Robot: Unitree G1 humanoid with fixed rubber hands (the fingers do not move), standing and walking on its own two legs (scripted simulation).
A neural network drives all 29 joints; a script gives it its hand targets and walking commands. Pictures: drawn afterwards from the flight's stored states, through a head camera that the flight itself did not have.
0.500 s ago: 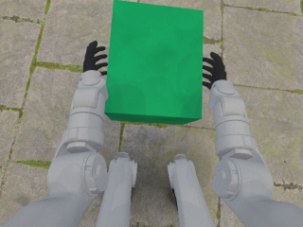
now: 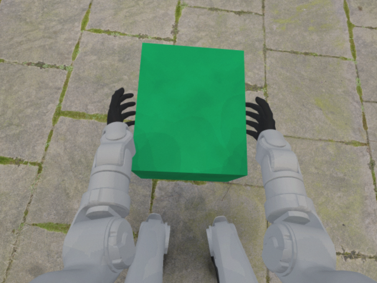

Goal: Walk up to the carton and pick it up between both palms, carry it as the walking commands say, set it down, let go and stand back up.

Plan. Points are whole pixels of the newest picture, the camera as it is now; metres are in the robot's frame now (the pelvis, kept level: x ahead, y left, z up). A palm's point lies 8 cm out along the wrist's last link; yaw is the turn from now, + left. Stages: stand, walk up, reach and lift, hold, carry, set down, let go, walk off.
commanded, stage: reach and lift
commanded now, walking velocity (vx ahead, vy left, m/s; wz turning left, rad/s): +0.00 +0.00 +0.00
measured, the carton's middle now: (188, 119) +0.49 +0.01 -0.12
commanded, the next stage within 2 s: none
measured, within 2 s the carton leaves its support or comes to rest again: neither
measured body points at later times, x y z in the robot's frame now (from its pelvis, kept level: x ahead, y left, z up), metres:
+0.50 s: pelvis +0.01 +0.00 +0.06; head +0.16 +0.02 +0.49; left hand +0.43 +0.17 +0.02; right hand +0.42 -0.16 +0.02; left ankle +0.07 +0.13 -0.57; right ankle +0.06 -0.15 -0.57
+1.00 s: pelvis +0.04 +0.00 +0.12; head +0.13 +0.01 +0.56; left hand +0.41 +0.16 +0.10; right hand +0.40 -0.16 +0.09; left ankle +0.07 +0.13 -0.57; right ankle +0.06 -0.15 -0.57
